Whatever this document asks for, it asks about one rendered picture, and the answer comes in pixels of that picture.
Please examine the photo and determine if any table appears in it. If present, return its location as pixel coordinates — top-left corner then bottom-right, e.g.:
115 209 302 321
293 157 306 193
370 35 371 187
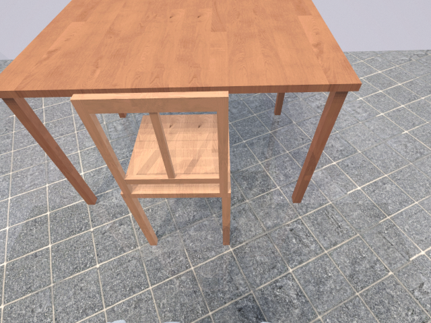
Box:
0 0 362 205

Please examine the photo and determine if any chair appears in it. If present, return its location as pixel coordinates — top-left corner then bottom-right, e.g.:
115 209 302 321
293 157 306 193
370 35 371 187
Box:
70 91 231 246

